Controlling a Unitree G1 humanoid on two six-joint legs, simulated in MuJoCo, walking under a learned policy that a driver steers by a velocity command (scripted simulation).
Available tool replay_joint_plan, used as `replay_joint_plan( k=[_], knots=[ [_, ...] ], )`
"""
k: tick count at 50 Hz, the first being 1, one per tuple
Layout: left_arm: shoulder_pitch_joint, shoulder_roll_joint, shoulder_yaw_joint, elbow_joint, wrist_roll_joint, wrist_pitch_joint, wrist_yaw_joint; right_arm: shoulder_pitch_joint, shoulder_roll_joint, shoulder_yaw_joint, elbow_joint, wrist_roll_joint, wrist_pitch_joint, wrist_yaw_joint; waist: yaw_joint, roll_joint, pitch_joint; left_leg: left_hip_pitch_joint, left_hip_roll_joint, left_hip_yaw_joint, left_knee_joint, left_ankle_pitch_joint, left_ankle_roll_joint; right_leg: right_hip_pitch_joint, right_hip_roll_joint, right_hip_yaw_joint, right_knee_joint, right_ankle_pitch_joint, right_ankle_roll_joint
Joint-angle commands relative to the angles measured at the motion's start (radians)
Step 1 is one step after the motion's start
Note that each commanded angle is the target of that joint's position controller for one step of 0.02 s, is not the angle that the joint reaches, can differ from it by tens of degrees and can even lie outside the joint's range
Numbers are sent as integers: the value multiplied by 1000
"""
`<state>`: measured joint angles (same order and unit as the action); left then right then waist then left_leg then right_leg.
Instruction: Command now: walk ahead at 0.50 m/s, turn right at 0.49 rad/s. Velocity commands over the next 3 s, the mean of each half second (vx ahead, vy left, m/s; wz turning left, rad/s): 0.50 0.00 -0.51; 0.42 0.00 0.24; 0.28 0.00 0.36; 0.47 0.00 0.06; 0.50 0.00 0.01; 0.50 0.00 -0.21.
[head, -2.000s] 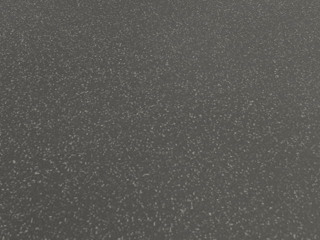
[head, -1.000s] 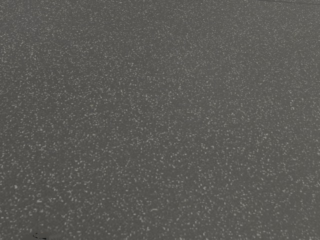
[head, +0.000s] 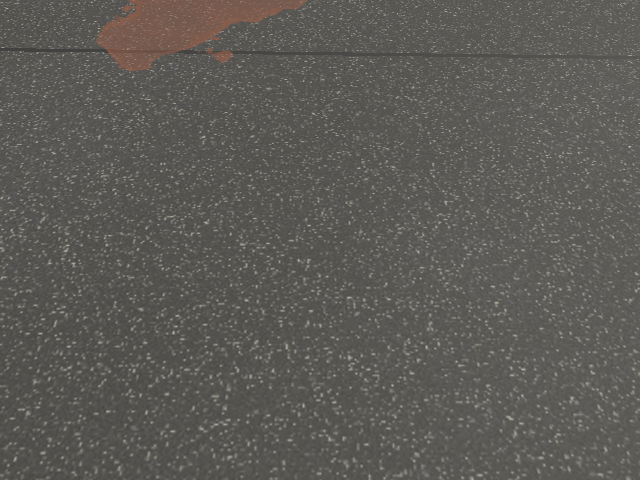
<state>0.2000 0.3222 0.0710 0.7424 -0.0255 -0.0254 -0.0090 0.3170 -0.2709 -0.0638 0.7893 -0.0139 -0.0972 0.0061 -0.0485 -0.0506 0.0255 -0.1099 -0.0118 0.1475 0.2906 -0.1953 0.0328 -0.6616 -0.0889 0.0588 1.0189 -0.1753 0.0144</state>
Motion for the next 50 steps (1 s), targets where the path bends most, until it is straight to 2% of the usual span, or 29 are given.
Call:
replay_joint_plan(
  k=[1, 5, 8, 10, 11, 12, 13, 14, 15, 16, 17, 18, 20, 23, 27, 30, 34, 36, 37, 38, 39, 40, 41, 42, 43, 44, 45, 48, 50],
  knots=[
    [-16, 3, -6, -69, 4, -7, -17, -88, -145, -35, -66, 2, -18, -11, 31, 105, 17, 6, 269, -99, -165, 241, 149, -17, -32, 19, -146, 157, -1],
    [-151, -2, -14, -122, 5, -10, -41, -31, -183, -49, -33, 17, -1, -18, -18, 86, 61, 72, 287, -20, -159, 243, 129, -3, -17, -45, -309, 201, -29],
    [-201, 16, -9, -160, 4, -8, -54, -5, -206, -59, -12, 34, 20, -17, -19, 94, 72, 171, 311, 15, -96, 350, 106, -7, 5, -86, -368, 105, -69],
    [-160, 46, 8, -168, 7, -3, -56, -15, -237, -67, -12, 42, 34, -22, 23, 128, 19, 205, 309, 47, 37, 682, 84, 102, 67, -146, -376, 1, -109],
    [-68, 76, 27, -151, 5, 0, -53, -24, -247, -70, -14, 46, 43, -25, 80, 137, -39, 195, 294, 68, 178, 826, 70, 227, 113, -174, -389, -31, -135],
    [96, 128, 59, -107, 1, 4, -42, -34, -234, -63, -20, 48, 49, -29, 169, 117, -126, 109, 254, 97, 393, 829, 37, 465, 161, -181, -450, 22, -172],
    [248, 219, 93, -72, -3, 16, -20, -11, -182, -41, -40, 18, 42, -31, 218, -8, -214, -157, 205, 97, 714, 451, -14, 772, 34, 45, -468, 45, -232],
    [190, 317, 97, -92, -7, 3, -18, 75, -45, 3, -100, -10, 13, -17, 80, -232, -313, -580, -6, -47, 1035, -407, -73, 1048, -202, 637, -596, -165, -426],
    [211, 222, 72, -117, -2, -13, -25, -53, -140, -10, -110, 31, -23, -5, 171, -89, -370, -686, 8, -239, 1111, -395, -56, 1058, -240, 760, -732, -266, -422],
    [177, 171, 56, -105, 6, -28, -27, -135, -176, -20, -138, 62, -40, 0, 169, -48, -222, -748, 49, -231, 1077, -288, -33, 951, -216, 617, -746, -182, -375],
    [120, 144, 47, -109, 3, -34, -26, -137, -163, -15, -132, 45, -48, -8, 121, 27, -148, -700, 93, -231, 993, -202, -25, 807, -172, 499, -738, -72, -340],
    [56, 111, 36, -120, 6, -34, -23, -130, -166, -20, -120, 16, -46, -15, 80, 38, -100, -628, 121, -231, 908, -154, -33, 678, -130, 401, -742, 43, -316],
    [9, 84, 26, -140, 23, -37, -14, -90, -162, -25, -111, 6, -24, -11, 32, 7, -87, -525, 142, -232, 838, -99, -51, 555, -95, 323, -780, 178, -313],
    [42, 100, 27, -109, 20, -47, 2, -114, -114, -11, -112, -2, 0, -10, 35, 15, -58, -515, 136, -194, 706, 0, -91, 475, -68, 206, -807, 335, -309],
    [88, 105, 20, -67, 19, -48, 12, -232, -75, 11, -125, 14, -2, 6, 96, -13, -22, -482, 117, -165, 421, 291, -84, 474, -21, 77, -823, 291, -238],
    [137, 122, 20, -31, 20, -54, 9, -312, -77, 16, -145, 32, -8, 22, 139, -11, 16, -484, 100, -158, 315, 380, -54, 532, -67, 77, -846, 189, -228],
    [169, 131, 24, 14, 21, -43, 10, -361, -89, 15, -179, 36, -11, 48, 146, 2, 50, -591, 78, -169, 253, 248, 5, 723, -140, 61, -793, 289, -212],
    [151, 143, 29, 18, 20, -34, 17, -327, -99, 10, -183, 34, -10, 59, 117, -10, 25, -544, 46, -150, 241, 153, 38, 773, -149, 27, -724, 494, -188],
    [136, 153, 31, 14, 23, -29, 21, -275, -117, 1, -174, 31, -6, 59, 88, -27, -19, -461, 12, -120, 249, 111, 56, 783, -140, 6, -657, 682, -173],
    [116, 158, 31, 8, 25, -21, 26, -173, -146, -16, -150, 26, -3, 55, 30, -27, -89, -320, -30, -84, 240, 103, 80, 773, -114, -28, -520, 856, -154],
    [103, 149, 24, -4, 28, -16, 34, -36, -189, -39, -120, 25, 1, 47, -42, -4, -172, -100, -29, -113, 224, 162, 115, 675, -74, -70, -319, 858, -119],
    [165, 91, 3, -50, 44, -29, 38, 73, -296, -65, -122, 7, 3, 37, -40, 165, -304, 271, 203, -480, 237, 275, 251, 335, 31, -111, 63, 506, -46],
    [206, 33, -20, -46, 53, -51, 26, 73, -267, -57, -125, 19, 6, 37, -12, 336, -409, 477, 366, -903, 103, 341, 397, 61, 216, -22, 349, -364, 15],
    [154, 119, -5, -57, 29, -75, 8, 51, -202, -37, -136, 26, 12, 33, -41, 217, -369, 454, 341, -832, 90, 337, 348, -24, 146, 94, 413, -370, 4],
    [70, 122, -6, -86, 7, -85, 2, -4, -181, -32, -153, 21, 19, 27, -34, 144, -260, 333, 307, -682, 100, 438, 311, -41, 100, 80, 383, -323, 2],
    [20, 116, -7, -100, 19, -86, 6, -52, -174, -30, -163, 22, 24, 25, -7, 44, -155, 183, 265, -578, 90, 569, 285, -44, 70, 52, 308, -290, 6],
    [8, 125, 2, -105, 38, -77, 14, -79, -157, -25, -172, 23, 28, 19, 19, 16, -120, 81, 237, -518, 71, 629, 267, -3, 41, 44, 233, -261, 13],
    [68, 78, -9, -98, 42, -40, 28, -118, -174, -29, -177, 12, 39, 7, 80, 89, -104, -88, 181, -448, 35, 740, 266, 94, 45, 21, 87, -223, 56],
    [59, 62, -14, -97, 44, -28, 40, -118, -202, -40, -171, 16, 49, -5, 82, 106, -124, -129, 155, -411, 46, 771, 253, 119, 70, 4, -32, -158, 81]
  ],
)
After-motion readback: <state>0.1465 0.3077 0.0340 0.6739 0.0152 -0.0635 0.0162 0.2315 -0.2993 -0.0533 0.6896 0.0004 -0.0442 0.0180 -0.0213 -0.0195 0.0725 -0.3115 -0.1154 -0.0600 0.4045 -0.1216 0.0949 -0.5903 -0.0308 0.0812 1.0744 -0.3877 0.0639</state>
